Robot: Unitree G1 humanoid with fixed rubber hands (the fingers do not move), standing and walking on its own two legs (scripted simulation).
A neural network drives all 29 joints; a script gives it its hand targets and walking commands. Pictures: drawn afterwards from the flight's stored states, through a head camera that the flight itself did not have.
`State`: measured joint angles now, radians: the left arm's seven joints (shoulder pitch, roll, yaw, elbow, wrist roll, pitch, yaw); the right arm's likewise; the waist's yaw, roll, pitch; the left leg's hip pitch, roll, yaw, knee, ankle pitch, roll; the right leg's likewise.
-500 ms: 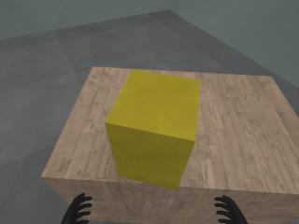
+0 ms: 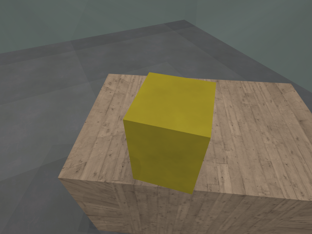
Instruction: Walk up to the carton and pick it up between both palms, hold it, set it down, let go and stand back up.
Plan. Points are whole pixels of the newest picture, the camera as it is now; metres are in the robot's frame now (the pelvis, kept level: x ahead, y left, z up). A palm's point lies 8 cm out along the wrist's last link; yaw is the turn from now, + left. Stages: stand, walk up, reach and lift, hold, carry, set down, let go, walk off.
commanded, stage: stand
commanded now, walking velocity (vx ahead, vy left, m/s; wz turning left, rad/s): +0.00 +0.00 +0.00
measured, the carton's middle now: (171, 134) +0.41 -0.04 +0.01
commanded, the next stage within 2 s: none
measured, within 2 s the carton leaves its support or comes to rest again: neither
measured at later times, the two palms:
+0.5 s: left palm out of the picture -0.05 +0.24 -0.13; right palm out of the picture -0.03 -0.25 -0.14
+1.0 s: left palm out of the picture -0.02 +0.23 -0.13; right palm out of the picture -0.02 -0.24 -0.14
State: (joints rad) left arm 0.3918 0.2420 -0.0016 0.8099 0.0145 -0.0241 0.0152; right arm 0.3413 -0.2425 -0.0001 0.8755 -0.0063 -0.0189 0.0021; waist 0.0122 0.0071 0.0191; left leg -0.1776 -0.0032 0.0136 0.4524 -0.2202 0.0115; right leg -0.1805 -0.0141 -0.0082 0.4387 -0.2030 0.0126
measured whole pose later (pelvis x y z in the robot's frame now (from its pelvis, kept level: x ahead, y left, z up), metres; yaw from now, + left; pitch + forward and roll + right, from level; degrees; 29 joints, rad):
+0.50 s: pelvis -0.03 +0.00 +0.00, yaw +0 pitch -2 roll +0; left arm 0.44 0.21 0.00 0.93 0.01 -0.01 0.03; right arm 0.39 -0.23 -0.01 0.97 -0.01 0.00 -0.01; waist 0.01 0.02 0.00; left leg -0.25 -0.01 0.01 0.47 -0.19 0.01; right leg -0.26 -0.02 -0.01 0.47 -0.18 0.01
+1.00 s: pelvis -0.01 -0.01 +0.00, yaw +1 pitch -1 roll +0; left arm 0.38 0.18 0.00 0.97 0.00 -0.01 0.03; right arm 0.38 -0.19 0.00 1.00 0.00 -0.01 -0.03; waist 0.00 0.02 0.00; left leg -0.23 0.00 0.00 0.46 -0.20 0.00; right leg -0.24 -0.01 -0.02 0.45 -0.20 0.00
